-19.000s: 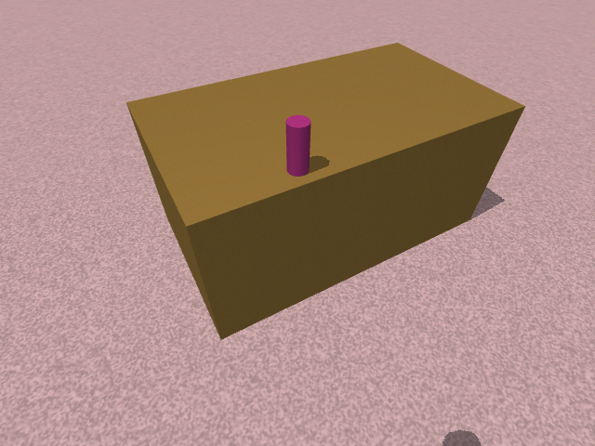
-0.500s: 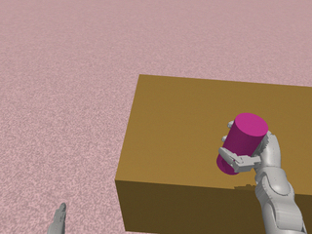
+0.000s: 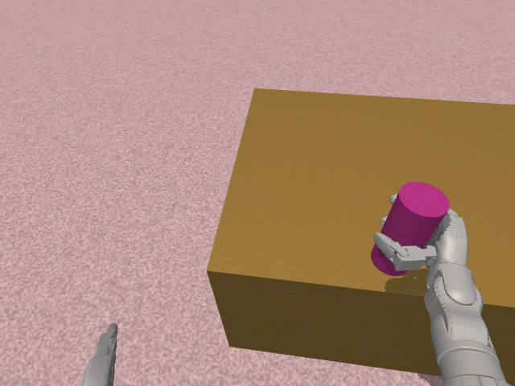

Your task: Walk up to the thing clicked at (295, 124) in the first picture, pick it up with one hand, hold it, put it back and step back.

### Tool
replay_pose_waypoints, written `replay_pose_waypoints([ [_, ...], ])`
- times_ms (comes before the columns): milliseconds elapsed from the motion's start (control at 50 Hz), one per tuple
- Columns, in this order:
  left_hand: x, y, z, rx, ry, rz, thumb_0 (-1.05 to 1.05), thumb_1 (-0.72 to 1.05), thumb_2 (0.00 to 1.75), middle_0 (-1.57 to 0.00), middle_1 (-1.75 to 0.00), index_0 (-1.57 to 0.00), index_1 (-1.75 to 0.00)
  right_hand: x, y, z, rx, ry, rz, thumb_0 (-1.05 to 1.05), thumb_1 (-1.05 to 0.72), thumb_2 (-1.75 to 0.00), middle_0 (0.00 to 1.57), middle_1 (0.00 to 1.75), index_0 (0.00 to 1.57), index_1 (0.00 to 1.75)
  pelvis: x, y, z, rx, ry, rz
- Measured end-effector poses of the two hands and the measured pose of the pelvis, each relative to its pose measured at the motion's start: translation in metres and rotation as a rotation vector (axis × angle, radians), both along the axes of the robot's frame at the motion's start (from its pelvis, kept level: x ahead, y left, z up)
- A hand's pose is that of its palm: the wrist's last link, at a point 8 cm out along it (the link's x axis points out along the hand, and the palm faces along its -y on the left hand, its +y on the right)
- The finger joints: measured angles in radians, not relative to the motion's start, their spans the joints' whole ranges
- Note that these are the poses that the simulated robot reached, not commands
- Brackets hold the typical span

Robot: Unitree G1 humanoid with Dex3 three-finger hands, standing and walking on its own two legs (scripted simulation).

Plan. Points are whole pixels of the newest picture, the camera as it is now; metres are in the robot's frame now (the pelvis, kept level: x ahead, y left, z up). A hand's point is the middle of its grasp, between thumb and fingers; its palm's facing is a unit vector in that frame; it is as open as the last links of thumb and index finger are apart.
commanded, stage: crouch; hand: right
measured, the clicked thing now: (405, 232) +0.37 -0.19 +0.05
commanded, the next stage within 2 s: lower in 0.36 s
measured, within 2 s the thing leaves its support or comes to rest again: rests again in 1.32 s
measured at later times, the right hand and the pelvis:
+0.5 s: hand (397, 227) +0.41 -0.20 +0.02, palm faces +0.16 +0.99 +0.00, open 9.1 cm; pelvis +0.00 -0.01 -0.02, yaw +1 degrees
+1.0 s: hand (389, 243) +0.41 -0.20 -0.05, palm faces +0.17 +0.98 +0.00, open 9.1 cm; pelvis -0.01 -0.01 -0.06, yaw +1 degrees
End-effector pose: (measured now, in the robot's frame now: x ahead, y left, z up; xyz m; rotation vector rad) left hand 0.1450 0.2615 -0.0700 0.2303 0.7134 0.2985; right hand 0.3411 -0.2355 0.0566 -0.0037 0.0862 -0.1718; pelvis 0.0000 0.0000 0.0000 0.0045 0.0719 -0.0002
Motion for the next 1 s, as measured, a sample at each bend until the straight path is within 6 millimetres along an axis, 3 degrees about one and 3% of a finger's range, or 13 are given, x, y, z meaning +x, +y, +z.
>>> replay_pose_waypoints([
  [400,-0.006,-0.010,0.006,0.038,-0.048,-0.029,-0.01,-0.55,0.07,-0.07,-0.05,-0.06,-0.05,0.033,-0.010,-0.030,0.005,-0.016,0.013,0.00,0.30,-1.12,0.74,1.04,0.78,1.04,-0.004,-0.009,-0.018,0.010,0.092,0.006],
  [620,-0.008,-0.016,0.002,0.045,-0.044,-0.051,-0.01,-0.55,0.07,-0.07,-0.05,-0.06,-0.06,0.039,-0.014,-0.052,0.016,-0.008,0.000,0.00,0.30,-1.12,0.74,1.04,0.78,1.04,-0.004,-0.012,-0.029,0.014,0.138,0.008],
  [840,-0.011,-0.011,0.004,0.102,-0.067,-0.077,-0.01,-0.54,0.07,-0.07,-0.05,-0.06,-0.05,0.039,-0.016,-0.088,0.016,0.001,-0.001,0.00,0.30,-1.12,0.74,1.04,0.78,1.04,-0.009,-0.013,-0.048,0.018,0.191,0.011],
  [1000,-0.018,-0.009,0.001,0.126,-0.065,-0.080,-0.01,-0.54,0.07,-0.07,-0.05,-0.06,-0.05,0.043,-0.018,-0.101,0.008,-0.009,-0.003,0.00,0.30,-1.12,0.74,1.04,0.78,1.04,-0.014,-0.013,-0.059,0.023,0.216,0.011],
])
